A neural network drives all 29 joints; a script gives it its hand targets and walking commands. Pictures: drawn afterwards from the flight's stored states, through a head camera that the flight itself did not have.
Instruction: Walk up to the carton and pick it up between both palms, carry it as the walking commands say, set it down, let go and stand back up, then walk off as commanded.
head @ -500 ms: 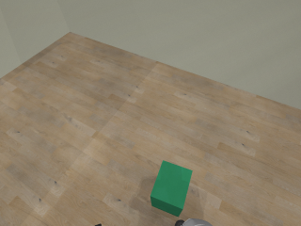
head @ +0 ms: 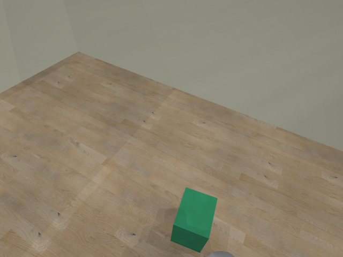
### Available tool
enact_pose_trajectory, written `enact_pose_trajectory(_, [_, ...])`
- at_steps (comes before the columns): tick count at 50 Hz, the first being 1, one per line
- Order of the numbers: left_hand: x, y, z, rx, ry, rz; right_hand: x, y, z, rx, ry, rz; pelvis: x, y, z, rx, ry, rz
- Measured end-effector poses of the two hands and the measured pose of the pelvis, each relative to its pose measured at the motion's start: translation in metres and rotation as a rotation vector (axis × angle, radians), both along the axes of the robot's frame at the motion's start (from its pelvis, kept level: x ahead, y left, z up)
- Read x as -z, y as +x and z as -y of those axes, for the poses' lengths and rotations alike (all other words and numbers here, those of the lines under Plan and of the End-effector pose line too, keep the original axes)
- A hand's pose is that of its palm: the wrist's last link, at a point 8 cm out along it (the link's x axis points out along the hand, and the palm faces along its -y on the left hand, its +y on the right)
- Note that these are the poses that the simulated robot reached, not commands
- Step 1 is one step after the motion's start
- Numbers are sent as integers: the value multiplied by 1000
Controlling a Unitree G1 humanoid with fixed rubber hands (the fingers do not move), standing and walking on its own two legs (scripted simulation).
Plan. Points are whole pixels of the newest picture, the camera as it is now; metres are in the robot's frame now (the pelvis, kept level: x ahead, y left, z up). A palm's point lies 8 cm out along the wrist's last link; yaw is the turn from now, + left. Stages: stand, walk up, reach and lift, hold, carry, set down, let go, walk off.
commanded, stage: walk up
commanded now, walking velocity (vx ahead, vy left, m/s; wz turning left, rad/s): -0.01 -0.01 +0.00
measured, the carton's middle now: (192, 220) +0.42 -0.11 -0.65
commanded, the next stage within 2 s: none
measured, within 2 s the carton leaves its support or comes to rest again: neither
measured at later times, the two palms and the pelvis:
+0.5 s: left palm out of the picture -0.03 +0.17 -0.15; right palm out of the picture -0.03 -0.26 -0.15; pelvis -0.02 -0.04 +0.00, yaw -1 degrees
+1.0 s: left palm out of the picture -0.02 +0.15 -0.15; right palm out of the picture +0.02 -0.29 -0.16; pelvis +0.00 -0.07 +0.00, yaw -1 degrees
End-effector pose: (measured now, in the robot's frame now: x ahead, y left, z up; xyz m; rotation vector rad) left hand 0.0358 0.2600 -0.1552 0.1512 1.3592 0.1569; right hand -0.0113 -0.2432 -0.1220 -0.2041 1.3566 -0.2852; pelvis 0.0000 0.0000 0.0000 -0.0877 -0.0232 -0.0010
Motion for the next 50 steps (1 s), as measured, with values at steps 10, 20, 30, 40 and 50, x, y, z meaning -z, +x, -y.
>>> enact_pose_trajectory(10, [1,-40,36,34,2,-50,12,-22,6,-7,71,-12,3,-24,20,22,79,-12])
enact_pose_trajectory(20, [-12,-65,79,15,2,-49,35,-27,11,8,174,-12,3,-28,37,14,83,11])
enact_pose_trajectory(30, [-6,-70,99,-5,-29,-69,27,-17,24,-4,148,-22,2,-20,52,11,92,-3])
enact_pose_trajectory(40, [-9,-64,111,-26,-19,-84,32,1,31,-6,164,-32,2,-3,62,13,98,-9])
enact_pose_trajectory(50, [-10,-52,115,-28,13,-71,34,35,49,-27,139,25,5,4,73,10,97,-8])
